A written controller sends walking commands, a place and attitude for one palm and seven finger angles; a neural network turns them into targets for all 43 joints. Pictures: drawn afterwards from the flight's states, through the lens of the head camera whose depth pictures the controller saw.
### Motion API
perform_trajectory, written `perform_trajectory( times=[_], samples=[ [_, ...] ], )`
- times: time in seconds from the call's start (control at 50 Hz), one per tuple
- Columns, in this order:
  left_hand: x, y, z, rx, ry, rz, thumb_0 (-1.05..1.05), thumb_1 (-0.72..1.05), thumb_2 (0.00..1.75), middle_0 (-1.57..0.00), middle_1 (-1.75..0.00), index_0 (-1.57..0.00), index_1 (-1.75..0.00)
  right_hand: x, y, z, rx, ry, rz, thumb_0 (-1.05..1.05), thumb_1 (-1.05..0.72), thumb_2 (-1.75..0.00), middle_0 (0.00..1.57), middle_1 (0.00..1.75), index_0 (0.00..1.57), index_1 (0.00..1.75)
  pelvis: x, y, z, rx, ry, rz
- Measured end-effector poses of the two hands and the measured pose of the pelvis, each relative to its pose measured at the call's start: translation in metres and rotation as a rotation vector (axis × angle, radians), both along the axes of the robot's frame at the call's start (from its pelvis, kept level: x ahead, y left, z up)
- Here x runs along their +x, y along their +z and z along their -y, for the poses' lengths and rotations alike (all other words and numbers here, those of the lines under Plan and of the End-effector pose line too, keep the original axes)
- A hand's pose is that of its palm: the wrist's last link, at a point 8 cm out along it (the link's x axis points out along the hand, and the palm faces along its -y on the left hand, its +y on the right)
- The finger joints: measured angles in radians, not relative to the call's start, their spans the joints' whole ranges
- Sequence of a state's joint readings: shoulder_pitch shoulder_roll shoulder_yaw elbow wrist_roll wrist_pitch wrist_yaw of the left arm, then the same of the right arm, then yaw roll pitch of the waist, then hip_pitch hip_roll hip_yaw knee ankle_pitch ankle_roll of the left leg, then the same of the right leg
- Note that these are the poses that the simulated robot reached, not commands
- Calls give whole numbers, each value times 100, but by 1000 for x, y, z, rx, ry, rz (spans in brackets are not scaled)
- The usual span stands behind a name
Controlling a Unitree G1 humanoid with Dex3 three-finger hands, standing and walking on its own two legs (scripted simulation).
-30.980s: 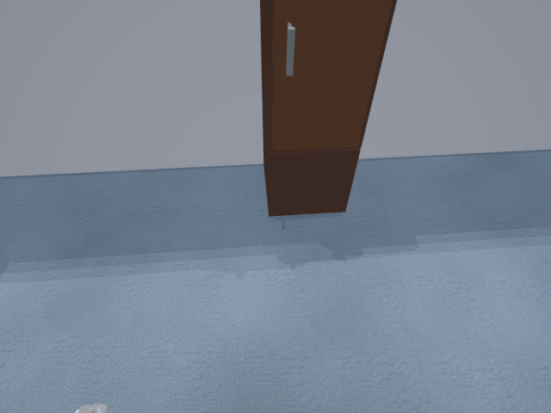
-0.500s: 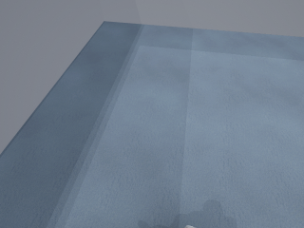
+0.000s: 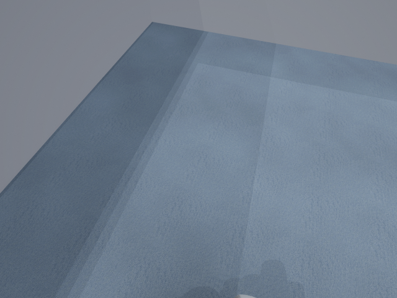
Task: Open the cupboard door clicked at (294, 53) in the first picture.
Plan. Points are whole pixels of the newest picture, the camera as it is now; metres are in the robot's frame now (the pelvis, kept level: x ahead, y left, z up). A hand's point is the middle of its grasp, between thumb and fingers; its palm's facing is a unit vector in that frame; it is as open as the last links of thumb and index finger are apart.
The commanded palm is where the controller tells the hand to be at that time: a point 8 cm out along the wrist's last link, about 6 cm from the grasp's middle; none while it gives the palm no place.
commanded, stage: turn to face it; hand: left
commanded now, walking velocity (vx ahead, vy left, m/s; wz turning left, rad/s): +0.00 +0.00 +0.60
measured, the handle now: out of the picture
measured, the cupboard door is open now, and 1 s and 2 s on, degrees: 40 40 40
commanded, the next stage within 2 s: none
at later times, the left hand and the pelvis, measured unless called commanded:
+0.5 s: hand out of the picture +0.10 +0.21 -0.19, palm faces +0.33 -0.91 -0.26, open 7.3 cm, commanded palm none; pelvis +0.11 -0.02 -0.01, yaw +18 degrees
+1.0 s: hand out of the picture +0.10 +0.13 -0.17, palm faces +0.59 -0.78 -0.22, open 7.4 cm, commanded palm none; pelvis +0.17 -0.06 +0.00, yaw +37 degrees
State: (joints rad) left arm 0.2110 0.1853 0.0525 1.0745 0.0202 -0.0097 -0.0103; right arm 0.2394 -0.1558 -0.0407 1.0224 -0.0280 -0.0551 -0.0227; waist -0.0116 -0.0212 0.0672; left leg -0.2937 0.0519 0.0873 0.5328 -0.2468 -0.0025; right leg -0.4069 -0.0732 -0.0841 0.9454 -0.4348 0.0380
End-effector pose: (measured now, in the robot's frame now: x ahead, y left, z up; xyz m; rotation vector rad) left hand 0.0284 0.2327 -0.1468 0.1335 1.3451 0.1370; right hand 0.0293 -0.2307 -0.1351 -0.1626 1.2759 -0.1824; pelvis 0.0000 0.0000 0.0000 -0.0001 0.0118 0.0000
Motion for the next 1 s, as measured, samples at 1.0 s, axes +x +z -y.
perform_trajectory(
  times=[1.0],
  samples=[
    [39, 13, 71, 68, 605, 68, 1, 91, 90, -20, -30, -20, -30, 365, 10, -25, 14, 678, 54, 0, -91, -90, 20, 30, 20, 29, 168, 2, 57, 34, 645, -9]
  ],
)
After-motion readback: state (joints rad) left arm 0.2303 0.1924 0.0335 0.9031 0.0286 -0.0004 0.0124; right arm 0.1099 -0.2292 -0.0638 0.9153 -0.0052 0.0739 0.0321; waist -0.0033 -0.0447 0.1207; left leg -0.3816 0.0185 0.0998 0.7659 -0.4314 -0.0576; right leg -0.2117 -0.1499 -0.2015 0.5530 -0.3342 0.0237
